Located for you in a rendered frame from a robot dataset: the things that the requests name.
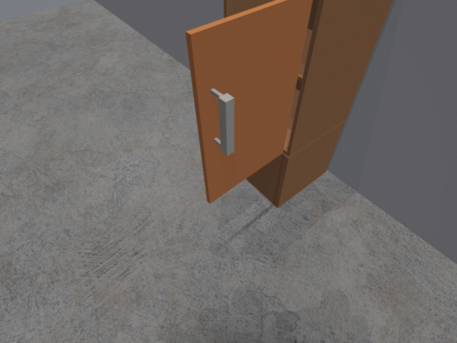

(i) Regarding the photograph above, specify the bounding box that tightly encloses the cupboard door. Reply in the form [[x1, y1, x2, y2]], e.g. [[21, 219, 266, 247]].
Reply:
[[186, 0, 313, 204]]

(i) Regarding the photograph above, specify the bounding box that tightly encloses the handle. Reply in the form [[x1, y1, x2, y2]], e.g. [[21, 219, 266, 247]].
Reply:
[[211, 89, 234, 156]]

